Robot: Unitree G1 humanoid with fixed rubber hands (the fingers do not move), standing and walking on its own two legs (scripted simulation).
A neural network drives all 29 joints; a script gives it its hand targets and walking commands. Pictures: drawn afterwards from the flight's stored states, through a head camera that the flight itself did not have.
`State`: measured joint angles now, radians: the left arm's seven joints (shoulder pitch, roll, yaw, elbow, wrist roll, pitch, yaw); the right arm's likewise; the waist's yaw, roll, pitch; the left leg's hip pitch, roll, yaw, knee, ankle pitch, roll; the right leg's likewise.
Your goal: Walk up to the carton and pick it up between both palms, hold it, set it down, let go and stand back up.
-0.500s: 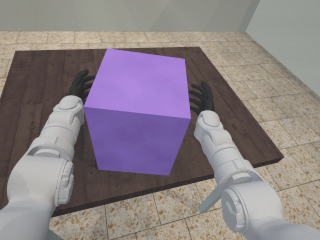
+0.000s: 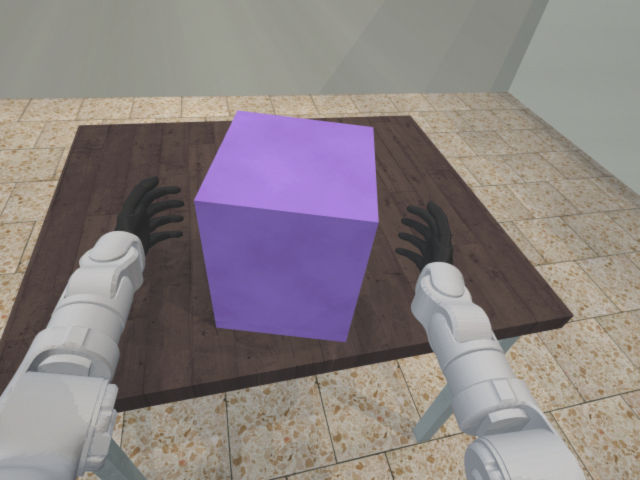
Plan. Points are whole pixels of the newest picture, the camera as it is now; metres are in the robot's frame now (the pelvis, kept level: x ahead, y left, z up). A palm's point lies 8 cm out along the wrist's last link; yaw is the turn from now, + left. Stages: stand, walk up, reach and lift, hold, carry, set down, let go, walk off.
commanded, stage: set down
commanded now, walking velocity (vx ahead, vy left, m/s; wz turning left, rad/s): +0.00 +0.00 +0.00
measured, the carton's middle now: (293, 229) +0.46 +0.00 +0.07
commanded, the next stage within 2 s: none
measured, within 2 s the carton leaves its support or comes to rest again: neither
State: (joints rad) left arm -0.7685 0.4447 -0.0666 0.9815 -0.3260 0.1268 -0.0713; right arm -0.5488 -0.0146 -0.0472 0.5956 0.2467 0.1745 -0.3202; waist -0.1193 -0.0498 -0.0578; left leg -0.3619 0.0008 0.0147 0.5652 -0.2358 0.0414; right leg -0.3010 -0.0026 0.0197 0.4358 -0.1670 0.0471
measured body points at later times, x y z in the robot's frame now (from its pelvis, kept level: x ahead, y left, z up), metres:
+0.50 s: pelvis -0.01 +0.00 +0.00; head -0.04 +0.03 +0.45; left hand +0.37 +0.23 +0.07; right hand +0.32 -0.17 +0.09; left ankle +0.04 +0.08 -0.73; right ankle +0.04 -0.16 -0.73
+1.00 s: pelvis +0.01 +0.00 +0.00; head +0.01 +0.03 +0.45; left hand +0.35 +0.23 +0.06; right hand +0.30 -0.18 +0.07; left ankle +0.04 +0.08 -0.73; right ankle +0.04 -0.16 -0.73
